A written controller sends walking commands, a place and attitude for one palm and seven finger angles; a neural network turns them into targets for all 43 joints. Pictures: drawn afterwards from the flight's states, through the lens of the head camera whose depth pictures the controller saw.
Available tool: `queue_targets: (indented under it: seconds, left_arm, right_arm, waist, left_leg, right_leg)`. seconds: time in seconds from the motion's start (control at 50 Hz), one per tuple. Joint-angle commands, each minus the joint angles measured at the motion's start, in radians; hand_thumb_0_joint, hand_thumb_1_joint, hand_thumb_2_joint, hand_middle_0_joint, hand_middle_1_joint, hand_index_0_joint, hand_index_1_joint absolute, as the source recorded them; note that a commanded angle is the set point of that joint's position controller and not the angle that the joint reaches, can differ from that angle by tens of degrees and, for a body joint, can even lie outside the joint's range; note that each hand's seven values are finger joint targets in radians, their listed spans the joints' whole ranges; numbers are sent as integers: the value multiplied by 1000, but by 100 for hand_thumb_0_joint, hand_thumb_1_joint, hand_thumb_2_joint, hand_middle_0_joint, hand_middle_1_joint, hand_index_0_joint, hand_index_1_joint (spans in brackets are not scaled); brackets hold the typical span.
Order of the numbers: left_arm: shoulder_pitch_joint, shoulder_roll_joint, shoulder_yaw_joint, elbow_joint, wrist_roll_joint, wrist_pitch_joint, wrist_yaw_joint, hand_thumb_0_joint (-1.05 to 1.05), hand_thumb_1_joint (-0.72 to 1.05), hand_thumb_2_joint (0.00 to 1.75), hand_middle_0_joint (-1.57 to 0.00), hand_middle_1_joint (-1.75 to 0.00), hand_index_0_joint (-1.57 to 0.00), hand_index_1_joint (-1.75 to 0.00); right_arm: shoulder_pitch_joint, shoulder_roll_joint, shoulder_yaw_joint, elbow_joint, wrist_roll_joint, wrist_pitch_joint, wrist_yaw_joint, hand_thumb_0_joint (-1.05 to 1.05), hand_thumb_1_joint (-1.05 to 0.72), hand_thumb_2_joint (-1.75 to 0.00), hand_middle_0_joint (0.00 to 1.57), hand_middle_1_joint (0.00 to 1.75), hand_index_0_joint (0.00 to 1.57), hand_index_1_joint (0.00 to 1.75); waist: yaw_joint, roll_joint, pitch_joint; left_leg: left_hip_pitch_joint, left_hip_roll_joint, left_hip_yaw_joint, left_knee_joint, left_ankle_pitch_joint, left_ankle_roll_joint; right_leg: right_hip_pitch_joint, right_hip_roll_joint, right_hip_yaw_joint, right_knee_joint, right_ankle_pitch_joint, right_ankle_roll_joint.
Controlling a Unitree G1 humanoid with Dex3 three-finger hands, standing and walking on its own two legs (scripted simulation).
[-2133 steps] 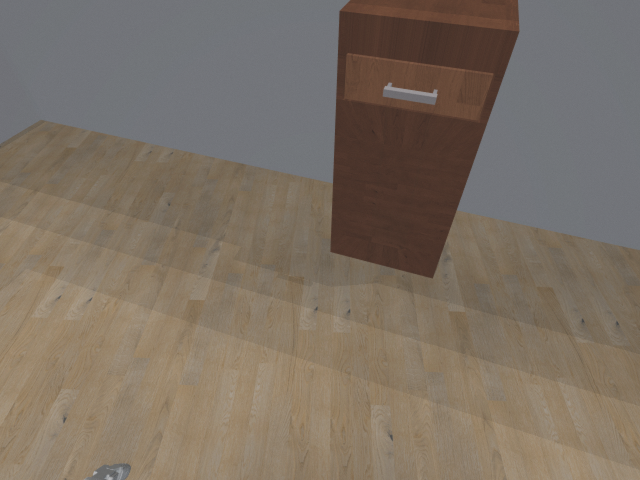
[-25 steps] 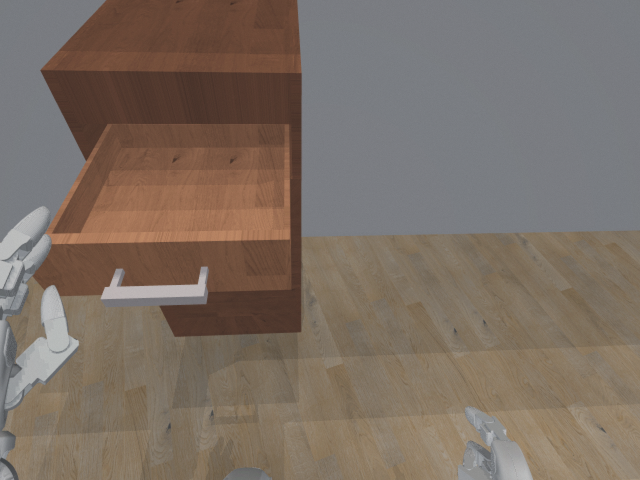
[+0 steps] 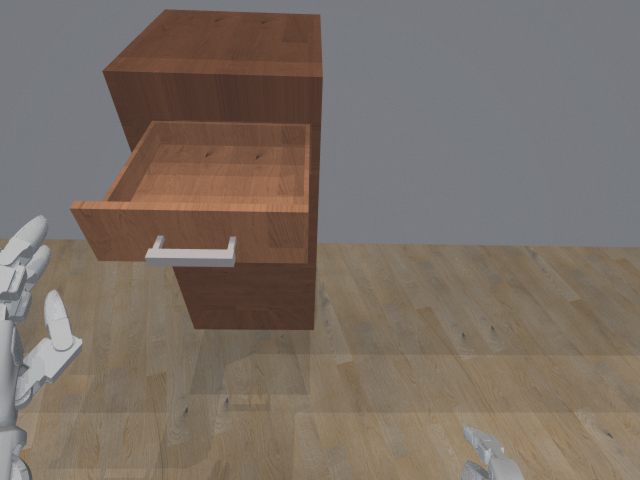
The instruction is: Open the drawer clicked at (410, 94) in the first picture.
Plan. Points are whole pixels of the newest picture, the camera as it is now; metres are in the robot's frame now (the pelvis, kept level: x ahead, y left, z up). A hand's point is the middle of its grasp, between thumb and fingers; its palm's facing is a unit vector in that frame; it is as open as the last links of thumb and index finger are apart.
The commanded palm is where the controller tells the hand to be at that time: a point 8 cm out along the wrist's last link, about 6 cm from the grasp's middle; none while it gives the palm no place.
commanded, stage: stop stepping back and stand still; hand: left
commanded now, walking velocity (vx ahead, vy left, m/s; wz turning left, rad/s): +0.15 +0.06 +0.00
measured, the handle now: (193, 249) +0.47 +0.24 +0.00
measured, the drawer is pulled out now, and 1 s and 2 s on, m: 0.30 0.30 0.30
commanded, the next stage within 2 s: let the arm hang, fingers relaxed in 0.26 s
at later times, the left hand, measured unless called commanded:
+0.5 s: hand (147, 430) +0.19 +0.23 -0.03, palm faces +0.12 -0.91 -0.41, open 7.4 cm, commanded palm none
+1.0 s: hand out of the picture -0.03 +0.21 -0.16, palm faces +0.01 -0.96 -0.28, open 7.3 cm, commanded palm none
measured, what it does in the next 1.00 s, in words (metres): stands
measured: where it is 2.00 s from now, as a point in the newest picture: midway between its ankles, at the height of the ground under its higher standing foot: outside the picture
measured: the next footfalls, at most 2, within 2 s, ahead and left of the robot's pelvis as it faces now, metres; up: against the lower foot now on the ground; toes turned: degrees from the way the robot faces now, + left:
none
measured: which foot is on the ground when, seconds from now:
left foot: down 0.00-1.00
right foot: down 0.00-1.00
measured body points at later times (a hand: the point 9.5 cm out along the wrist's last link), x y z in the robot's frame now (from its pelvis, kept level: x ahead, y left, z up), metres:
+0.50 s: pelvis +0.00 +0.00 -0.01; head -0.02 -0.02 +0.44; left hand +0.18 +0.27 +0.00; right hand +0.14 -0.24 -0.13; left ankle -0.01 +0.11 -0.73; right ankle +0.01 -0.10 -0.73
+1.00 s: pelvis -0.01 +0.00 +0.01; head +0.00 -0.01 +0.46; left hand -0.03 +0.26 -0.14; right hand -0.02 -0.22 -0.16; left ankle -0.01 +0.11 -0.73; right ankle +0.01 -0.10 -0.73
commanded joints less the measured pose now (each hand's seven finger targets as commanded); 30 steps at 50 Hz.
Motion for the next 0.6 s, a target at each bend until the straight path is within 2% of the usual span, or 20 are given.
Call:
queue_targets:
  seconds: [0.0,0.04,0.06,0.08,0.1,0.12,0.14,0.16,0.22,0.26,0.28,0.32,0.34,0.36,0.4,0.42,0.46,0.5,0.54,0.58]
  left_arm:
    - [8,216,140,-270,-1,-72,12,0,90,90,-20,-30,-20,-30]
    - [43,217,141,-315,3,-71,23,0,90,90,-20,-30,-20,-30]
    - [57,209,132,-328,2,-74,27,0,90,90,-20,-30,-20,-30]
    - [56,204,130,-341,-4,-80,30,0,90,90,-20,-30,-20,-30]
    - [46,197,131,-370,-3,-89,35,0,90,90,-20,-30,-20,-30]
    - [42,213,143,-369,6,-84,37,0,90,90,-20,-30,-20,-30]
    - [41,234,165,-365,-1,-81,38,0,90,90,-20,-30,-20,-30]
    - [51,233,172,-337,3,-73,35,0,90,90,-20,-30,-20,-30]
    - [70,182,130,-280,-6,-52,31,0,90,90,-20,-30,-20,-30]
    - [57,166,112,-222,-4,-52,25,0,90,90,-20,-30,-20,-30]
    - [27,172,110,-216,-3,-58,20,0,90,90,-20,-30,-20,-30]
    - [23,191,125,-195,0,-65,14,0,90,90,-20,-30,-20,-30]
    - [-13,54,-195,567,100,94,-124,0,90,90,-20,-30,-20,-30]
    - [-27,51,-189,603,80,149,-140,0,90,90,-20,-30,-20,-30]
    - [-74,8,-214,646,70,168,-141,0,90,90,-20,-30,-20,-30]
    - [-113,4,-224,697,69,170,-141,0,90,90,-20,-30,-20,-30]
    - [-142,33,-237,796,68,173,-143,0,90,90,-20,-30,-20,-30]
    - [-195,52,-247,918,60,176,-139,0,90,90,-20,-30,-20,-30]
    - [-230,46,-260,1034,51,179,-135,0,90,90,-20,-30,-20,-30]
    - [-225,44,-269,1145,44,174,-132,0,90,90,-20,-30,-20,-30]
  right_arm:
    - [-126,-117,-53,-193,-14,-41,-16,0,-90,-90,20,30,20,30]
    - [-120,-114,-43,-201,-15,-45,-32,0,-90,-90,20,30,20,30]
    - [-103,-124,-41,-205,-16,-51,-38,0,-90,-90,20,30,20,30]
    - [-95,-145,-45,-214,-22,-59,-43,0,-90,-90,20,30,20,30]
    - [-90,-166,-55,-225,-25,-63,-41,0,-90,-90,20,30,20,30]
    - [-89,-146,-59,-238,-18,-67,-37,0,-90,-90,20,30,20,30]
    - [-94,-136,-58,-218,-16,-74,-36,0,-90,-90,20,30,20,30]
    - [-90,-132,-56,-205,-14,-81,-34,0,-90,-90,20,30,20,30]
    - [-85,-147,-54,-191,1,-97,-30,0,-90,-90,20,30,20,30]
    - [-90,-163,-52,-177,2,-95,-33,0,-90,-90,20,30,20,30]
    - [-101,-165,-53,-177,3,-91,-32,0,-90,-90,20,30,20,30]
    - [-107,-163,-58,-183,0,-82,-30,0,-90,-90,20,30,20,30]
    - [-66,-256,-110,23,-10,-83,50,0,-90,-90,20,30,20,30]
    - [36,-165,-95,15,1,-18,56,0,-90,-90,20,30,20,30]
    - [44,-153,-77,23,-16,33,52,0,-90,-90,20,30,20,30]
    - [42,-150,-72,12,-22,45,53,0,-90,-90,20,30,20,30]
    - [24,-160,-63,9,-33,62,46,0,-90,-90,20,30,20,30]
    - [9,-160,-61,32,-32,73,40,0,-90,-90,20,30,20,30]
    - [4,-153,-52,74,-31,77,36,0,-90,-90,20,30,20,30]
    - [3,-144,-43,116,-27,78,30,0,-90,-90,20,30,20,30]
  waist:
    - [-18,-144,-40]
    - [-24,-80,-38]
    - [-26,5,-19]
    - [-25,124,11]
    - [-18,287,17]
    - [-18,288,21]
    - [-22,248,20]
    - [-22,225,37]
    - [-9,168,50]
    - [-11,127,51]
    - [-14,97,42]
    - [-26,2,27]
    - [-39,-30,20]
    - [-50,-50,-67]
    - [-26,-139,-44]
    - [-24,-202,-21]
    - [-15,-245,10]
    - [-14,-209,32]
    - [-8,-60,74]
    - [3,50,68]
  left_leg:
    - [37,-3,43,-60,2,17]
    - [142,-5,65,-311,18,28]
    - [165,-3,54,-422,2,35]
    - [127,78,-77,-551,-109,67]
    - [123,214,-295,-623,-211,119]
    - [117,311,-383,-641,-168,157]
    - [71,306,-353,-639,-140,174]
    - [55,276,-298,-621,-94,159]
    - [79,202,-116,-506,184,113]
    - [56,175,-87,-426,303,81]
    - [34,155,-66,-392,294,62]
    - [-30,82,-25,-303,234,21]
    - [-55,40,20,-91,212,1]
    - [52,29,18,-151,142,-17]
    - [61,29,1,-150,131,-1]
    - [65,28,-14,-167,190,13]
    - [43,21,-19,-194,269,24]
    - [80,24,-25,-242,322,16]
    - [95,56,-52,-309,409,20]
    - [99,60,-45,-343,408,18]
  right_leg:
    - [-48,-280,288,-318,-371,-73]
    - [-66,-234,230,-271,-402,-47]
    - [-61,-190,201,-213,-393,-27]
    - [-53,-116,160,-80,-353,5]
    - [-98,-30,72,127,-261,37]
    - [-150,-15,9,285,-237,57]
    - [-144,-23,38,376,-258,63]
    - [-150,-37,44,394,-245,62]
    - [-63,-39,-16,171,-188,76]
    - [56,-28,-36,-27,-84,80]
    - [121,-42,-17,-95,-8,75]
    - [167,-150,155,-109,161,21]
    - [60,-281,171,20,443,-15]
    - [15,-280,204,27,342,-40]
    - [-69,-229,143,-5,30,-13]
    - [-67,-200,128,7,39,-3]
    - [18,-207,143,-2,205,7]
    - [45,-205,150,-13,281,13]
    - [44,-167,124,-4,234,30]
    - [101,-154,126,-29,210,32]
